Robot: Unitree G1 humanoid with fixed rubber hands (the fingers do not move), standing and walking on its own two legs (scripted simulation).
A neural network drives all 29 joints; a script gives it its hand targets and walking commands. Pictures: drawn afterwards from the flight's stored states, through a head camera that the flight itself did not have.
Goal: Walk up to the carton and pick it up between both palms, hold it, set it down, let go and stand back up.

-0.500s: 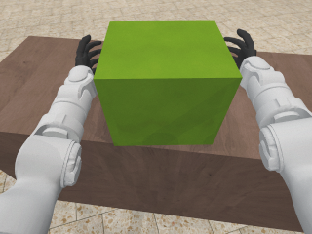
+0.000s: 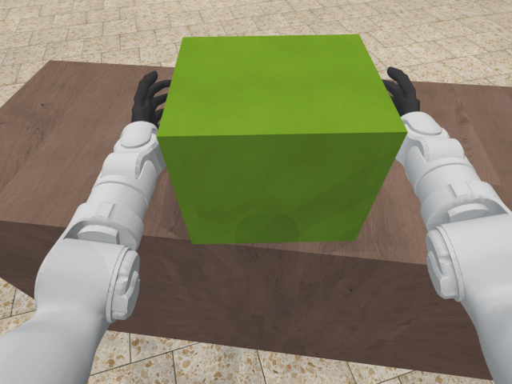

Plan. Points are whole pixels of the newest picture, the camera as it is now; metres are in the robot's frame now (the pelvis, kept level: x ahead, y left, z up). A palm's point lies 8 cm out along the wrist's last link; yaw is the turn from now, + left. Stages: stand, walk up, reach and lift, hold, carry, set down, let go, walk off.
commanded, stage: set down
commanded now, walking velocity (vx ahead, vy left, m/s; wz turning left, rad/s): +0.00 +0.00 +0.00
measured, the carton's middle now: (272, 143) +0.49 -0.01 +0.11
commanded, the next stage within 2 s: none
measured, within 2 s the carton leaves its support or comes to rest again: neither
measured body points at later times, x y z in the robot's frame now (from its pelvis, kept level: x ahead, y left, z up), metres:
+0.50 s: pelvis -0.01 +0.00 +0.00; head +0.05 +0.00 +0.45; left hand +0.43 +0.24 +0.15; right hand +0.47 -0.24 +0.17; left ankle +0.00 +0.14 -0.75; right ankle +0.00 -0.11 -0.75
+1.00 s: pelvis -0.01 +0.00 +0.00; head +0.02 +0.01 +0.45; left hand +0.42 +0.23 +0.18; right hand +0.46 -0.24 +0.20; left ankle +0.00 +0.14 -0.75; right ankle +0.00 -0.12 -0.75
